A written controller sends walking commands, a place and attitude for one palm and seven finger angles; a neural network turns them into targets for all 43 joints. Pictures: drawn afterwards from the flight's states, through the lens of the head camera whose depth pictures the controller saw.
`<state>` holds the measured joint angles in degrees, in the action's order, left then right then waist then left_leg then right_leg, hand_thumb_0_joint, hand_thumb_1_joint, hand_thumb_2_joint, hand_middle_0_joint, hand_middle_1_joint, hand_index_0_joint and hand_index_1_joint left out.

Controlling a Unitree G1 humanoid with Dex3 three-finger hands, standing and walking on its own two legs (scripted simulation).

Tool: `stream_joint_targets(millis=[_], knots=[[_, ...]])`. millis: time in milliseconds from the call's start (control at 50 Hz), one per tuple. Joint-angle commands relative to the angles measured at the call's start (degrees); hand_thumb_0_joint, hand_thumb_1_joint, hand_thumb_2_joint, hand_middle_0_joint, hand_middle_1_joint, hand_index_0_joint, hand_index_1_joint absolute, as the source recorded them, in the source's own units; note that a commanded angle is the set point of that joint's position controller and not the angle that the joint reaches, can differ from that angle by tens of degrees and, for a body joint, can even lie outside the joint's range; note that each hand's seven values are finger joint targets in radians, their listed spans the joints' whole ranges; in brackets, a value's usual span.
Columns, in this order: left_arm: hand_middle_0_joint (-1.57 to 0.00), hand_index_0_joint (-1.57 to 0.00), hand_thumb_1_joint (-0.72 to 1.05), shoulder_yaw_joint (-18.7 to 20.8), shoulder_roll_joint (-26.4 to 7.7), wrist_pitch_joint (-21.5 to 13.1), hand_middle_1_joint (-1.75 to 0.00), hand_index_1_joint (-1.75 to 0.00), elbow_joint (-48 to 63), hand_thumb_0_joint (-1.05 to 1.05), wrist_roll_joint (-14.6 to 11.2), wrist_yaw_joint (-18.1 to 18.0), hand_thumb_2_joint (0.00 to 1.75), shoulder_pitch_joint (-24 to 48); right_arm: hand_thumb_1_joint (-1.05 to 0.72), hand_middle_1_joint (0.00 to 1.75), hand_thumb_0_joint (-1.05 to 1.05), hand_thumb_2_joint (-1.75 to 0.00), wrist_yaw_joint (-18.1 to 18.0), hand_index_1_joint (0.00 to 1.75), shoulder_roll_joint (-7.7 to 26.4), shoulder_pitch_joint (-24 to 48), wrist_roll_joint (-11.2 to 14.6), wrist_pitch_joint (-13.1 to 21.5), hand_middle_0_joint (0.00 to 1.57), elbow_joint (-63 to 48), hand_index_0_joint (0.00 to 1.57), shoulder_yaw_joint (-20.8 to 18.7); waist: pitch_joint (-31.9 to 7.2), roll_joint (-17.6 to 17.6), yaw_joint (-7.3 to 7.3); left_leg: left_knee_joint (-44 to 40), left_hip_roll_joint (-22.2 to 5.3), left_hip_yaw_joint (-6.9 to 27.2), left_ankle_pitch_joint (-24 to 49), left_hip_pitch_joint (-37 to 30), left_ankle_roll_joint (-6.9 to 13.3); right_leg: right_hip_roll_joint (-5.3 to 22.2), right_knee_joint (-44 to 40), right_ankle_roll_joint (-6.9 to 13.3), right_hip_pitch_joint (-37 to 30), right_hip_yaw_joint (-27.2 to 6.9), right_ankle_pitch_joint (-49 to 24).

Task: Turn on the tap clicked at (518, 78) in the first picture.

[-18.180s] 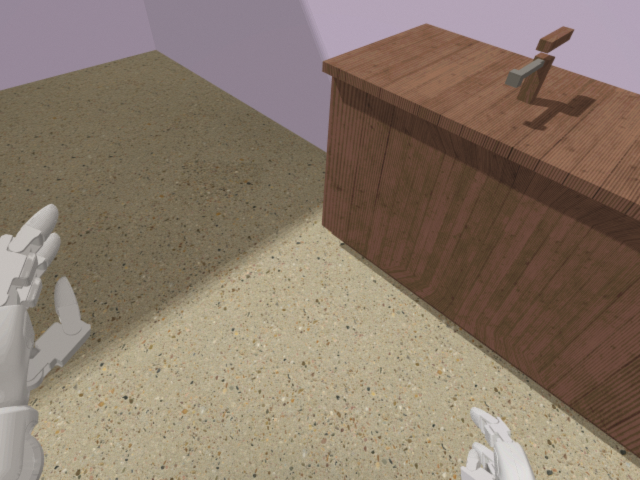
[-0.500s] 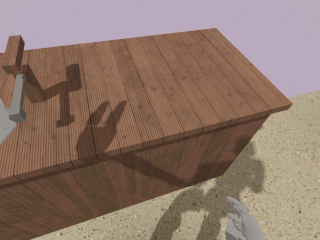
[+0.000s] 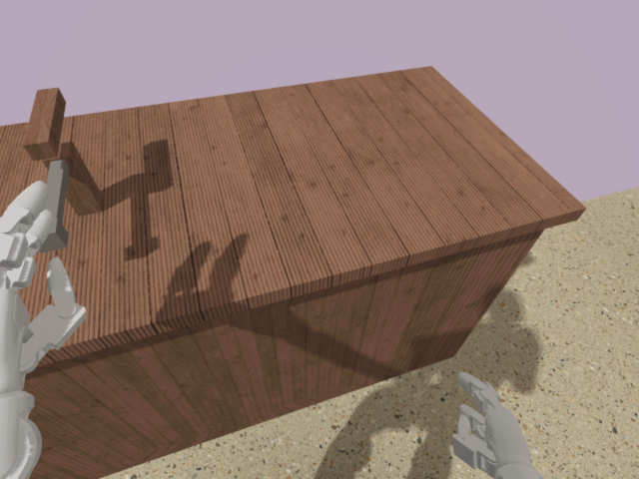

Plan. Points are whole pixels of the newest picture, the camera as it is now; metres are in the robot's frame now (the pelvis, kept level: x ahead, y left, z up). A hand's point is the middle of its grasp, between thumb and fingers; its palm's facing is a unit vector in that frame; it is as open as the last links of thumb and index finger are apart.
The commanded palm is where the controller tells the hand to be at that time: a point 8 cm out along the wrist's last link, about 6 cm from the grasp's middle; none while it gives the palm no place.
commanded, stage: come to a stop and stand still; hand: left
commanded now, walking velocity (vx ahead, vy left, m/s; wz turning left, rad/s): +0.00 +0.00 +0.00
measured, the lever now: (49, 235) +0.34 +0.36 +0.12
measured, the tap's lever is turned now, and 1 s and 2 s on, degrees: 0 0 0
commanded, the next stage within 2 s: look again from close up in 0.02 s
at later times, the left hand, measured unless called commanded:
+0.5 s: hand (72, 325) +0.21 +0.25 +0.16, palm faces +0.39 -0.85 -0.36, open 7.4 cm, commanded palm +0.15 +0.28 +0.18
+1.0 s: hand (53, 366) +0.17 +0.24 +0.17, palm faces +0.63 -0.74 -0.25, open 7.4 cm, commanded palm +0.13 +0.26 +0.17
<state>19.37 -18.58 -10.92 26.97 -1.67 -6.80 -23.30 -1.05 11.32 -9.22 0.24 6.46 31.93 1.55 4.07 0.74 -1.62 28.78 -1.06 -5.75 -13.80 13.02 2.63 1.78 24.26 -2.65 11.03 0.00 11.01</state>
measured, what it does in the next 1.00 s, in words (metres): shifts its weight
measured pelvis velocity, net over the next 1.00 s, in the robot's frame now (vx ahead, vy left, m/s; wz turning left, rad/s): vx -0.02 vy -0.06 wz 0.09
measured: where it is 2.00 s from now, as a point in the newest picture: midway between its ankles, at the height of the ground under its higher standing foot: outside the picture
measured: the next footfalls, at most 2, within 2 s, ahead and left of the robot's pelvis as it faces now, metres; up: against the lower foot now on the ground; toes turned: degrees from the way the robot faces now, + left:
none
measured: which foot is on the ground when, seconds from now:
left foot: down 0.00-1.00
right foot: down 0.00-1.00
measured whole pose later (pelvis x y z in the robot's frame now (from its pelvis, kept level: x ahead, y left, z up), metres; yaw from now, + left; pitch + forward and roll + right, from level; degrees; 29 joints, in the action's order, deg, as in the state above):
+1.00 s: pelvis -0.02 -0.06 -0.01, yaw +5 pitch -5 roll +0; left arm 19.6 -18.3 -4.7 19.2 -3.5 -9.5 -15.1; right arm -3.3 12.4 -7.2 -1.3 10.1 39.9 2.7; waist 1.7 0.8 -5.8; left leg 33.2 -1.5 1.0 -14.1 14.6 -0.7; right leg 0.7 33.5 1.7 12.6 5.6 15.8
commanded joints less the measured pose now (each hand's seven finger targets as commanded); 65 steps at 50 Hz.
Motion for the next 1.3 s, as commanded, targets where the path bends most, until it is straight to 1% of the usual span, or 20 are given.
stream_joint_targets(millis=[0, 200, 480, 500, 520, 540, 560, 580, 600, 620, 680, 720, 800, 880, 940, 1020, 1060, 1140, 1200, 1280], knots=[[-0.20, -0.20, 0.90, 6.76, -9.77, -2.35, -0.30, -0.30, 8.14, 0.00, -0.21, -0.56, 0.90, 4.60, -0.90, 0.30, 0.00, -0.90, -0.88, 0.30, 7.54, 3.96, 0.45, 2.24, 0.20, -9.02, 0.20, -3.04, -4.89, 0.14, 1.15, -8.51, -4.51, 5.65, -3.41, -0.39, -1.61, 1.17, -4.14, 3.34, 0.48, -1.82, -2.46], [-0.20, -0.20, 0.90, 6.85, -10.94, -3.01, -0.30, -0.30, 14.99, 0.00, -0.25, -1.28, 0.90, 4.01, -0.90, 0.30, 0.00, -0.90, -0.90, 0.30, 7.23, 4.51, 0.21, 3.63, 0.20, -9.44, 0.20, -2.73, -9.18, 4.93, 0.44, -8.46, -4.47, 5.71, 1.06, -2.31, -1.42, 1.23, -2.83, 3.39, -3.37, -0.96, -6.55], [-0.20, -0.20, 0.90, 5.36, -8.92, -3.92, -0.30, -0.30, 11.24, 0.00, -0.33, -0.98, 0.90, 2.78, -0.90, 0.30, 0.00, -0.90, -0.77, 0.30, 7.31, 3.71, 0.57, 3.28, 0.20, -8.64, 0.20, -3.26, -5.31, 2.66, 0.77, -10.36, -4.97, 6.94, -5.38, -0.02, -1.14, 0.87, -4.15, 3.23, -1.78, -1.23, -1.58], [-0.20, -0.20, 0.90, 24.77, -59.52, -13.48, -0.30, -0.30, 28.63, 0.00, 1.02, -3.00, 0.90, 56.21, -0.90, 0.30, 0.00, -0.90, -4.44, 0.30, 9.48, -8.02, 3.14, 3.20, 0.20, -13.85, 0.20, 6.39, -6.65, 11.31, 3.75, -8.76, -1.88, 7.25, -8.13, 9.10, -1.18, -1.84, 0.93, -0.41, -5.11, -0.66, 7.03], [-0.20, -0.20, 0.90, 17.98, -25.32, -1.29, -0.30, -0.30, -9.61, 0.00, 8.12, 1.00, 0.90, 35.71, -0.90, 0.30, 0.00, -0.90, -2.61, 0.30, 4.38, -0.98, -5.13, 5.27, 0.20, -4.31, 0.20, -3.00, -19.96, 8.41, -2.88, -10.01, -2.89, 7.95, 17.72, -7.87, -3.88, -3.63, 3.86, 5.21, -6.17, 2.16, -3.92], [-0.20, -0.20, 0.90, 8.12, -14.32, 1.25, -0.30, -0.30, -6.27, 0.00, 2.56, 2.38, 0.90, 25.16, -0.90, 0.30, 0.00, -0.90, 0.37, 0.30, 6.36, 0.63, -3.17, 6.35, 0.20, -5.35, 0.20, -2.70, -16.22, 4.14, 0.94, -8.72, -3.41, 9.19, 30.15, -9.88, -9.04, -5.29, 1.78, 4.66, -0.01, 5.61, -4.17], [-0.20, -0.20, 0.90, 9.45, -14.56, 1.45, -0.30, -0.30, 4.33, 0.00, -1.11, 2.17, 0.90, 23.62, -0.90, 0.30, 0.00, -0.90, 0.55, 0.30, 10.05, -0.20, -3.38, 6.30, 0.20, -5.04, 0.20, -3.84, -23.86, 5.36, -0.15, -6.10, -4.12, 8.54, 32.97, -17.41, -8.66, -4.74, 3.23, 4.09, -0.01, 5.07, -6.42], [-0.20, -0.20, 0.90, 7.37, -9.19, 4.43, -0.30, -0.30, 1.04, 0.00, -4.71, 4.37, 0.90, 16.23, -0.90, 0.30, 0.00, -0.90, -0.26, 0.30, 9.21, 0.79, -2.38, 6.43, 0.20, -4.00, 0.20, -4.04, -24.23, 9.28, -3.66, -6.46, -3.67, 7.84, 31.80, -19.64, -8.40, -3.92, 1.96, 4.07, -0.58, 4.38, -5.02], [-0.20, -0.20, 0.90, 3.47, -2.92, 7.20, -0.30, -0.30, -0.82, 0.00, -8.78, 6.36, 0.90, 9.35, -0.90, 0.30, 0.00, -0.90, -0.19, 0.30, 8.90, 2.81, -1.02, 6.63, 0.20, -3.48, 0.20, -3.44, -21.35, 10.08, -3.76, -6.80, -3.61, 7.21, 29.83, -19.32, -8.57, -3.98, 0.53, 4.07, -1.05, 4.87, -5.63], [-0.20, -0.20, 0.90, 2.73, -3.71, 9.80, -0.30, -0.30, 1.35, 0.00, -9.43, 7.63, 0.90, 5.63, -0.90, 0.30, 0.00, -0.90, 0.08, 0.30, 9.89, 3.99, -0.55, 6.68, 0.20, -2.87, 0.20, -3.27, -16.93, 9.38, -5.02, -6.67, -3.01, 5.40, 24.61, -14.62, -7.17, -2.93, -0.77, 4.11, -2.28, 5.59, -7.71], [-0.20, -0.20, 0.90, -0.71, -6.64, 15.48, -0.30, -0.30, 0.70, 0.00, -3.39, 7.08, 0.90, 8.98, -0.90, 0.30, 0.00, -0.90, 0.62, 0.30, 10.31, 8.11, 0.83, 5.35, 0.20, -4.38, 0.20, -1.45, 0.12, 2.68, -2.14, -10.27, -1.70, 6.28, 3.89, -0.47, -3.54, -2.84, -0.57, 4.14, 1.20, 6.84, -1.75], [-0.20, -0.20, 0.90, 3.58, -12.39, 15.42, -0.30, -0.30, 7.15, 0.00, 0.82, 4.14, 0.90, 11.47, -0.90, 0.30, 0.00, -0.90, 0.23, 0.30, 9.78, 9.80, -0.19, 4.75, 0.20, -6.44, 0.20, -1.54, -1.40, 2.34, -2.18, -10.75, -0.95, 6.11, -0.09, 0.70, -2.82, -2.98, 0.38, 4.30, 0.55, 6.06, 1.52], [-0.20, -0.20, 0.90, 10.18, -15.84, 6.63, -0.30, -0.30, 14.01, 0.00, -1.15, -2.15, 0.90, 19.32, -0.90, 0.30, 0.00, -0.90, -1.46, 0.30, 7.10, 11.34, -0.80, 5.21, 0.20, -5.54, 0.20, -0.93, -7.31, 0.47, -2.52, -8.56, 0.09, 6.85, -11.46, -0.10, -2.76, -3.78, 1.36, 3.33, 3.54, 4.77, 10.87], [-0.20, -0.20, 0.90, 6.43, -11.69, -0.80, -0.30, -0.30, 9.34, 0.00, -1.63, -4.51, 0.90, 20.83, -0.90, 0.30, 0.00, -0.90, -2.11, 0.30, 6.33, 9.76, -1.35, 7.06, 0.20, -1.70, 0.20, -1.14, -7.58, 6.41, -1.50, -4.77, 1.34, 5.98, -15.45, 0.42, -2.78, -2.83, 1.11, 3.40, 6.17, 3.21, 14.61], [-0.20, -0.20, 0.90, 2.53, -10.92, 2.27, -0.30, -0.30, 3.20, 0.00, -1.14, -2.51, 0.90, 22.68, -0.90, 0.30, 0.00, -0.90, -3.13, 0.30, 7.15, 10.10, -1.43, 7.17, 0.20, -0.15, 0.20, -0.81, -5.25, 6.67, -0.07, -2.83, 2.23, 5.50, -16.04, 1.20, -2.07, -1.59, -1.50, 3.09, 6.64, 1.51, 17.46], [-0.20, -0.20, 0.90, -0.79, -10.36, 11.57, -0.30, -0.30, -1.50, 0.00, -3.85, 2.97, 0.90, 22.94, -0.90, 0.30, 0.00, -0.90, -5.54, 0.30, 8.23, 10.88, -0.23, 6.20, 0.20, 0.15, 0.20, -0.73, -1.87, 3.25, -0.30, -1.88, 2.87, 5.37, -12.84, 1.81, -1.68, -0.01, -6.14, 2.81, 4.85, -2.23, 22.67], [-0.20, -0.20, 0.90, 2.04, -12.67, 14.31, -0.30, -0.30, -1.24, 0.00, -4.93, 3.83, 0.90, 23.06, -0.90, 0.30, 0.00, -0.90, -6.39, 0.30, 8.20, 11.72, -0.09, 6.11, 0.20, -0.05, 0.20, -1.15, -3.07, -0.05, -1.52, -0.60, 2.36, 5.98, -10.01, 2.14, -1.73, 1.06, -7.23, 2.53, 3.20, -4.21, 24.94], [-0.20, -0.20, 0.90, 8.43, -13.13, 12.20, -0.30, -0.30, 1.89, 0.00, -7.19, 2.71, 0.90, 14.86, -0.90, 0.30, 0.00, -0.90, -5.72, 0.30, 7.07, 12.12, -0.14, 6.83, 0.20, -0.70, 0.20, -1.48, -6.33, -6.34, -4.07, 0.67, 0.99, 8.02, -4.71, 3.29, -1.86, 2.35, -5.12, 1.17, 0.60, -5.09, 16.27], [-0.20, -0.20, 0.90, 12.61, -15.02, 8.10, -0.30, -0.30, 6.79, 0.00, -7.99, 0.96, 0.90, 9.71, -0.90, 0.30, 0.00, -0.90, -4.71, 0.30, 7.12, 11.30, -0.26, 7.63, 0.20, -1.15, 0.20, -2.01, -9.64, -1.90, -5.43, 1.74, 1.28, 7.83, -1.12, 2.89, -1.94, 2.22, -2.34, 1.03, -0.71, -4.86, 7.03], [-0.20, -0.20, 0.90, 11.11, -11.89, 7.45, -0.30, -0.30, 7.07, 0.00, -8.10, 0.41, 0.90, 3.81, -0.90, 0.30, 0.00, -0.90, -4.05, 0.30, 7.56, 7.34, -0.54, 8.07, 0.20, -1.31, 0.20, -2.19, -12.69, 0.66, -4.19, 3.17, 2.44, 5.99, 10.44, 1.54, -1.38, 1.35, 4.39, 0.58, -3.29, -1.53, -19.11]])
